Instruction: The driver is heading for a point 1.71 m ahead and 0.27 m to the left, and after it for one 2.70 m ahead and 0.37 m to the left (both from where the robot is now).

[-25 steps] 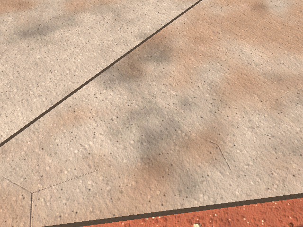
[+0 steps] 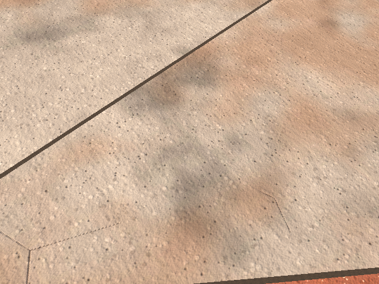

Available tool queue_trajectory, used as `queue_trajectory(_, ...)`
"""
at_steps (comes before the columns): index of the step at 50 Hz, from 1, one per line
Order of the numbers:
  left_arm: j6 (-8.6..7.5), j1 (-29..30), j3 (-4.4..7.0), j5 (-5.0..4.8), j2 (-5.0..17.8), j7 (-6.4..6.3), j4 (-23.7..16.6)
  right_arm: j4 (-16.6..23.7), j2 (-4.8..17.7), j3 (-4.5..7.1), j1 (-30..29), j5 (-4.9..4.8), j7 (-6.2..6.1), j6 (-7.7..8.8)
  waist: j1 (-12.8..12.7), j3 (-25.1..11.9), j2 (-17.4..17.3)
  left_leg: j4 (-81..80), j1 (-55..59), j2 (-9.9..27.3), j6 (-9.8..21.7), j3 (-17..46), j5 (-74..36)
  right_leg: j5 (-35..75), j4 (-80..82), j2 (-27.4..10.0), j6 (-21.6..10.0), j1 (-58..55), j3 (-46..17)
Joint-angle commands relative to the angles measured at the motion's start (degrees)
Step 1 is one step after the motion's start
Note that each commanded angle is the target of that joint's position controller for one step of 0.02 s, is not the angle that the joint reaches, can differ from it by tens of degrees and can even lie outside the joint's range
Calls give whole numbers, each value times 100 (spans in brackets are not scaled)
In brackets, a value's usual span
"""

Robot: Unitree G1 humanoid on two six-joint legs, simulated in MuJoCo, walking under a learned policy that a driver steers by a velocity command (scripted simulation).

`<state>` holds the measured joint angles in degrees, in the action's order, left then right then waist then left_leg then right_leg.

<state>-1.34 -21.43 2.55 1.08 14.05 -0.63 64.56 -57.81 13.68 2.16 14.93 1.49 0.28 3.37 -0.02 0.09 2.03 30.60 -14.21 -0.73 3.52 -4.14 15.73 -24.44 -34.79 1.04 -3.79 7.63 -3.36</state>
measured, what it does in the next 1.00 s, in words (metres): walks ahead: right foot, then left foot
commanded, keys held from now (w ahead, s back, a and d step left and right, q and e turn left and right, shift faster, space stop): w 0.38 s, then no key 0.62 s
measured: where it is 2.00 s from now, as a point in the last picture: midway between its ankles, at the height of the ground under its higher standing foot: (169, 277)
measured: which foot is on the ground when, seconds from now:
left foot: down 0.00-0.44, up 0.46-0.86, down 0.88-1.00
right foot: up 0.00-0.42, down 0.44-1.00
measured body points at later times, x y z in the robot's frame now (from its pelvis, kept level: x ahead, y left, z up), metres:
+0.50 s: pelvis +0.25 +0.00 -0.01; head +0.30 +0.00 +0.43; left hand +0.41 +0.24 -0.14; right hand +0.18 -0.23 -0.16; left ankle +0.04 +0.09 -0.65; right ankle +0.35 -0.05 -0.73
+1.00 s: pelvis +0.37 +0.02 +0.01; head +0.38 +0.03 +0.46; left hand +0.37 +0.24 -0.15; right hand +0.41 -0.20 -0.15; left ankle +0.39 +0.13 -0.73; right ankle +0.35 -0.05 -0.73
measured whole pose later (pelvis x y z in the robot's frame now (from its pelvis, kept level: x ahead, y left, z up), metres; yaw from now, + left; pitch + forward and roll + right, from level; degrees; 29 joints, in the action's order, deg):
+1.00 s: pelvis +0.37 +0.02 +0.01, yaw +1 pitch -1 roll +0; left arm -1.7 -17.2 -0.6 0.7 8.8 -1.9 62.0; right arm -62.8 7.9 -0.3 13.6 0.6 -2.0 0.8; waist -0.9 1.3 0.9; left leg 25.6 -12.3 0.2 1.0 -1.7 11.9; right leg -14.6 -22.4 3.1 -3.9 6.6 5.0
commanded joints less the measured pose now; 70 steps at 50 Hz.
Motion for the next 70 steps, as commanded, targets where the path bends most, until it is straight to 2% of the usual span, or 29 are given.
queue_trajectory(1, -202, 934, 55, 146, 499, 116, -796, -352, 938, 199, 1605, -15, -42, -21, 410, 799, -1084, -2555, 1697, 2262, 823, 3972, 3171, -339, -2738, -62, -321, 3517, 39)
queue_trajectory(2, -224, 915, 33, 112, 400, 191, -739, -124, 718, 142, 1025, -28, -10, 32, 173, 996, -600, -2497, 1281, 1998, 753, 3374, 2562, 305, -2843, -312, -317, 3434, -1)
queue_trajectory(3, -254, 805, 7, 72, 276, 240, -675, -15, 628, 113, 752, -32, -1, 88, 29, 902, -499, -2534, 1176, 1716, 649, 2782, 1716, 748, -2740, -455, -247, 3221, 44)
queue_trajectory(5, -226, 789, 16, 126, 283, 288, -641, -54, 441, 39, 823, -45, -26, 193, -28, 675, -525, -2495, 1292, 1367, 540, 1941, 159, 1232, -2623, -536, -81, 3027, 244)
queue_trajectory(7, -164, 974, 23, 116, 272, 289, -721, -237, 367, 0, 1241, -62, -40, 244, 7, 585, -608, -2311, 1581, 1237, 540, 1447, -1394, 1385, -2603, -504, 30, 3219, 454)
queue_trajectory(12, -101, 2170, -69, 65, 84, 285, -1236, -393, 253, -88, 1661, -55, -80, 239, 212, 750, -654, -2239, 1544, 1012, 538, 840, -3126, 1771, -1562, -338, 204, 3404, 890)
queue_trajectory(16, -118, 2746, -160, -5, -4, 264, -1532, -474, 315, -102, 1760, -42, -126, 248, 291, 834, -763, -2236, 1558, 1053, 519, 642, -3931, 2085, -215, -88, 35, 2692, 1168)
queue_trajectory(18, -140, 2510, -120, -13, 133, 206, -1555, -483, 401, -87, 1614, -40, -139, 266, 87, 669, -797, -1869, 1783, 1165, 471, 550, -5130, 1994, 79, 75, -196, 2146, 1186)
queue_trajectory(20, -211, 1450, -9, -4, 354, 112, -1254, -464, 492, -55, 1411, -28, -169, 253, -375, 116, -826, -634, 2028, 1164, 369, 466, -6499, 1769, 225, 361, -425, 1138, 1133)
queue_trajectory(21, -285, 545, 52, 16, 422, 61, -954, -445, 535, -42, 1274, -72, -173, 224, -749, -282, -781, 426, 1851, 1052, 279, 393, -6302, 2287, 743, 356, -526, 199, 1061)
queue_trajectory(22, -347, -246, 136, 149, 648, -3, -739, -370, 442, -73, 1241, -148, -159, 229, -1013, -744, -643, 1749, 929, 854, 204, 349, -4807, 2756, 800, -297, -685, -1123, 482)
queue_trajectory(23, -352, -659, 275, 309, 1255, -17, -691, -266, -235, -189, 1959, -327, -127, 196, -621, -1598, 737, 4272, -941, -108, -53, 1, 291, 5054, 514, -2353, -1571, -2875, -1987)
queue_trajectory(24, -281, -531, 299, -23, 1117, 62, -693, -430, 252, -26, 2111, -284, -194, 121, -574, -2133, 156, 5268, -1285, -457, -15, 739, 1548, 5656, 961, -2599, -2051, -2739, -2954)
queue_trajectory(25, -278, 298, 223, -139, 876, 69, -845, -264, 272, 0, 1595, -172, -207, 103, -259, -1163, -13, 5102, -1532, -83, -2, 909, 1078, 5379, 1240, -2365, -1875, -1755, -2049)
queue_trajectory(26, -313, 709, 104, -117, 417, 75, -898, -174, 215, -1, 1191, -75, -193, 110, -162, -442, -110, 4760, -1588, 90, -11, 798, 842, 5376, 1503, -2075, -1642, -943, -1472)
queue_trajectory(28, -346, 804, -67, -106, -82, 19, -774, -72, 200, 54, 781, 33, -116, -39, 106, 29, -273, 3960, -933, 321, -27, 725, 562, 5163, 1975, -1375, -1019, 245, -541)
queue_trajectory(29, -401, 720, -90, -55, -11, 0, -713, -158, -52, 19, 1176, 29, -81, -121, 255, -9, 75, 3686, -621, 275, -82, 746, 558, 5877, 1921, -1497, -1121, 449, -338)
queue_trajectory(31, -503, 579, -118, -30, 45, 17, -612, -259, -264, -28, 1247, 42, -102, -257, 373, -32, 47, 3188, -325, 214, -198, 666, 510, 6360, 1914, -1384, -1128, 730, -17)
queue_trajectory(33, -506, 631, -131, 37, 210, 17, -626, -215, -167, -24, 987, 28, -132, -306, 439, -76, 48, 2341, -352, 212, -240, 486, 304, 6328, 1886, -1185, -960, 693, 248)
queue_trajectory(36, -412, 381, -177, 23, 244, 4, -542, -142, -127, -55, 475, -39, -179, -353, 256, -300, 302, 1421, -197, 185, -244, 311, -128, 5866, 1785, -1079, -754, 463, 379)
queue_trajectory(40, -248, 218, -221, 36, 184, -51, -465, -138, -62, -91, 64, -43, -228, -404, 77, -125, 337, 722, 80, 239, -243, 286, -92, 3738, 1870, -1213, -760, 614, 40)
queue_trajectory(43, -156, 240, -247, -7, 112, -112, -450, -244, -39, -139, 165, 1, -272, -327, 193, 178, -50, -814, 806, 421, -170, 512, -901, 2177, 1654, -1078, -434, 941, -155)
queue_trajectory(44, -158, 77, -252, -1, 53, -119, -458, -304, 180, -112, 355, 33, -298, -259, 94, 137, -333, -942, 1152, 883, -125, 972, -1701, 1780, 1471, -875, -246, 1071, -104)
queue_trajectory(45, -116, -583, -281, -78, -244, -106, -326, -325, 374, -93, 135, -44, -293, -234, -363, 230, -868, -857, 860, 1177, 138, 1327, -2141, 1111, 1636, -428, -106, 970, 145)
queue_trajectory(47, -30, -341, -238, -41, -74, -155, -205, -355, -79, -178, 28, -94, -209, -218, -150, 482, -656, -985, 81, 886, 41, 1104, -1477, 1361, 1715, -438, -38, 194, 123)
queue_trajectory(49, -9, -124, -207, -46, -18, -156, -236, -434, -76, -180, 125, -106, -248, -215, -84, 380, -640, -1057, 182, 708, -50, 969, -1478, 1762, 1640, -540, -55, 8, 86)
queue_trajectory(54, -7, -64, -235, -54, -165, -189, -130, -559, -86, -173, 252, -112, -284, -211, -55, 288, -301, -1085, 485, 717, -13, 957, -1719, 1859, 1707, -595, 11, -56, 94)
queue_trajectory(67, 52, -101, -261, -58, -238, -243, 92, -774, -165, -197, 475, -97, -306, -244, -11, 364, -221, -1152, 592, 671, 15, 910, -1765, 1942, 1686, -665, 53, -83, 96)
queue_trajectory(70, 69, -251, -208, -16, -158, -218, 140, -807, -52, -127, 586, -82, -283, -294, -15, 418, -236, -1056, 426, 384, 172, 817, 387, 185, 1533, -421, -98, 91, 207)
